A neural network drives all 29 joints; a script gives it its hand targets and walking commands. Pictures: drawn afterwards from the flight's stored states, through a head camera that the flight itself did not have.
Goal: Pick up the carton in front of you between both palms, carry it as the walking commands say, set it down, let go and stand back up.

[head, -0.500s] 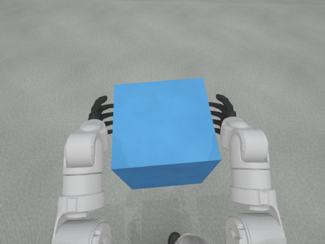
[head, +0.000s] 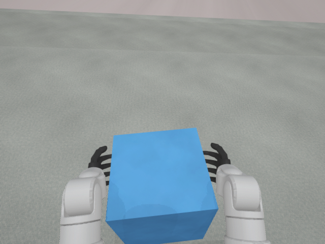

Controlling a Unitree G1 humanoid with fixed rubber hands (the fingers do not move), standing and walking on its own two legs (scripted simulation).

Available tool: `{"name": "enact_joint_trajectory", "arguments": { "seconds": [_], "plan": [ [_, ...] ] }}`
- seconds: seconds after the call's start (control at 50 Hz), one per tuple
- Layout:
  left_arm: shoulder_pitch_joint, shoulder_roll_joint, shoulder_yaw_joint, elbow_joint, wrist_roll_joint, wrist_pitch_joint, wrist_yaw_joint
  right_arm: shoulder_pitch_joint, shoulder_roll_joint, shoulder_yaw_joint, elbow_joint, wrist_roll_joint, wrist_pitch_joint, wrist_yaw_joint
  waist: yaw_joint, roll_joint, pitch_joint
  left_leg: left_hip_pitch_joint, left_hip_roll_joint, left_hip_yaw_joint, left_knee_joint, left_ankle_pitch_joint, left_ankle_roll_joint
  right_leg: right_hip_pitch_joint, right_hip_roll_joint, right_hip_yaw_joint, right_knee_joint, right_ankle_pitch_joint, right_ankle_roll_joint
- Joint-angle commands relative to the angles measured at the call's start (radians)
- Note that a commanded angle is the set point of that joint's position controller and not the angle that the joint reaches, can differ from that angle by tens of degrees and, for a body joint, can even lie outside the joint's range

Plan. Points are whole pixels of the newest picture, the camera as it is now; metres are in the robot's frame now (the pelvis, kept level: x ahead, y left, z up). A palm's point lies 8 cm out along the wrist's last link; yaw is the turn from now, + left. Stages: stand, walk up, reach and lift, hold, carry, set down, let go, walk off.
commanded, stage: carry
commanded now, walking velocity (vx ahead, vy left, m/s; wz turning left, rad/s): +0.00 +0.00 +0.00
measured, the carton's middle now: (160, 190) +0.27 +0.00 -0.02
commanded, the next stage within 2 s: none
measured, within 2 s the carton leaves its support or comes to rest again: neither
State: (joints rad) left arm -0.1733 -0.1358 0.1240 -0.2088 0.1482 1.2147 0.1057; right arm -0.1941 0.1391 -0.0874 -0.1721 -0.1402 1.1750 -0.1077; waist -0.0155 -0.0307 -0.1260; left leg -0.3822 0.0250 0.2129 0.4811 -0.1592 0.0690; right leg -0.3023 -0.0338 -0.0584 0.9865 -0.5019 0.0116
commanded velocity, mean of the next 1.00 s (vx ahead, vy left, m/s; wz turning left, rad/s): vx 0.00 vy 0.00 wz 0.00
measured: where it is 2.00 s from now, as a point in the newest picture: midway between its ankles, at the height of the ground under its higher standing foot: outside the picture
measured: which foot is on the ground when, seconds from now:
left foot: down 0.00-1.00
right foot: up 0.00-0.22, down 0.24-1.00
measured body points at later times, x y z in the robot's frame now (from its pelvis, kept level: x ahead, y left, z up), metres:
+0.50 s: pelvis +0.15 -0.01 +0.00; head +0.11 -0.02 +0.45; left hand +0.42 +0.15 +0.08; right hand +0.43 -0.15 +0.08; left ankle +0.06 +0.08 -0.73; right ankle +0.16 -0.12 -0.73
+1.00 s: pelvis +0.13 -0.01 +0.00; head +0.09 -0.02 +0.45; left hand +0.40 +0.15 +0.08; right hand +0.41 -0.15 +0.08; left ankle +0.06 +0.08 -0.73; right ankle +0.16 -0.12 -0.73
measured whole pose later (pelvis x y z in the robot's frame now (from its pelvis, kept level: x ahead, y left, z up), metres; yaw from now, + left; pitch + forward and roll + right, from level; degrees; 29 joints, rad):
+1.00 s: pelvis +0.13 -0.01 +0.00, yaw +3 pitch +2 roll +0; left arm -0.19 -0.14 0.10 -0.21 0.16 1.23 0.12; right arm -0.19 0.14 -0.10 -0.22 -0.16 1.21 -0.10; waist 0.00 0.01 -0.15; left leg -0.18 0.05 0.16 0.54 -0.39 0.01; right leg -0.34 -0.07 -0.19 0.55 -0.24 -0.02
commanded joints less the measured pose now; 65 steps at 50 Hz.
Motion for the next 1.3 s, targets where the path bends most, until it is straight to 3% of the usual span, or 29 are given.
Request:
{"name": "enact_joint_trajectory", "arguments": {
  "seconds": [0.0,0.02,0.08,0.12,0.16,0.2,0.22,0.24,0.26,0.32,0.4,0.62,0.94,1.12,1.28],
  "plan": [
    [-0.536,-0.995,-0.741,-0.11,-0.465,-0.028,-0.297,-0.445,1.033,0.675,-0.091,0.46,0.001,0.295,0.01,0.105,-0.253,0.375,0.314,-0.327,-0.217,0.44,0.087,-0.21,-0.072,0.052,-0.065,0.027,-0.006],
    [-0.523,-1.006,-0.741,-0.111,-0.463,-0.034,-0.292,-0.452,1.037,0.681,-0.104,0.465,-0.003,0.296,0.012,0.134,-0.249,0.339,0.281,-0.261,-0.218,0.447,0.065,-0.151,-0.049,0.013,-0.164,0.058,0.002],
    [-0.452,-1.009,-0.744,-0.108,-0.449,-0.049,-0.28,-0.404,1.024,0.686,-0.124,0.467,-0.009,0.301,0.01,0.171,-0.288,0.324,0.254,-0.171,-0.195,0.453,0.061,-0.04,-0.012,-0.05,-0.347,0.147,0.008],
    [-0.444,-0.999,-0.749,-0.12,-0.444,-0.05,-0.275,-0.384,1.009,0.686,-0.132,0.462,-0.009,0.303,0.004,0.172,-0.29,0.316,0.24,-0.134,-0.169,0.447,0.051,0.0,-0.016,-0.077,-0.426,0.266,0.012],
    [-0.45,-0.983,-0.75,-0.143,-0.446,-0.045,-0.276,-0.395,0.988,0.688,-0.148,0.461,-0.006,0.302,0.01,0.151,-0.266,0.262,0.202,-0.095,-0.125,0.336,0.019,0.085,-0.022,-0.107,-0.55,0.438,0.016],
    [-0.462,-0.951,-0.744,-0.163,-0.451,-0.028,-0.278,-0.394,0.959,0.686,-0.15,0.447,0.003,0.296,0.011,0.118,-0.234,0.197,0.177,-0.098,-0.084,0.192,-0.026,0.174,-0.076,-0.081,-0.62,0.539,0.019],
    [-0.464,-0.924,-0.736,-0.166,-0.453,-0.016,-0.28,-0.38,0.942,0.679,-0.134,0.435,0.01,0.292,0.009,0.078,-0.232,0.148,0.166,-0.096,-0.052,0.099,-0.048,0.233,-0.149,-0.021,-0.605,0.64,0.015],
    [-0.478,-0.911,-0.727,-0.142,-0.445,-0.01,-0.283,-0.402,0.928,0.681,-0.143,0.435,0.023,0.288,0.003,0.018,-0.222,0.136,0.131,-0.114,-0.058,0.076,-0.071,0.23,-0.2,0.02,-0.543,0.754,-0.023],
    [-0.458,-0.912,-0.714,-0.101,-0.443,-0.007,-0.285,-0.415,0.908,0.678,-0.145,0.434,0.039,0.287,0.007,-0.035,-0.213,0.182,0.126,-0.119,-0.066,0.038,-0.079,0.173,-0.201,0.038,-0.545,0.72,-0.041],
    [-0.43,-0.905,-0.686,-0.036,-0.435,0.01,-0.288,-0.423,0.9,0.671,-0.088,0.428,0.062,0.288,0.011,-0.021,-0.188,0.213,0.14,-0.126,-0.007,0.218,-0.082,0.136,-0.171,0.011,-0.514,0.84,-0.043],
    [-0.477,-0.943,-0.688,-0.033,-0.445,0.008,-0.292,-0.451,0.94,0.669,-0.064,0.436,0.06,0.292,0.014,-0.002,-0.255,0.224,0.132,-0.125,0.021,0.318,-0.089,0.183,-0.161,-0.006,-0.456,0.954,-0.049],
    [-0.521,-0.967,-0.721,-0.114,-0.468,0.0,-0.286,-0.448,0.97,0.667,-0.109,0.435,0.042,0.283,0.016,0.044,-0.293,0.256,0.135,-0.13,0.052,0.389,-0.075,0.156,-0.138,-0.024,-0.404,0.844,-0.05],
    [-0.492,-0.976,-0.71,-0.06,-0.442,0.0,-0.298,-0.433,0.987,0.672,-0.066,0.422,0.041,0.296,0.017,0.034,-0.191,0.179,0.136,-0.15,-0.024,0.111,-0.055,0.119,-0.142,-0.009,-0.484,0.598,-0.044],
    [-0.501,-0.991,-0.709,0.013,-0.404,-0.102,-0.316,-0.435,1.0,0.664,0.004,0.38,-0.058,0.314,0.016,0.034,-0.153,0.137,0.137,-0.161,-0.068,-0.022,-0.044,0.098,-0.139,0.0,-0.529,0.471,-0.039],
    [-0.456,-0.955,-0.653,0.086,-0.337,-0.226,-0.323,-0.391,0.968,0.612,0.071,0.312,-0.185,0.317,0.016,0.03,-0.16,0.12,0.136,-0.166,-0.076,-0.065,-0.037,0.102,-0.139,0.004,-0.54,0.438,-0.035]
  ]
}}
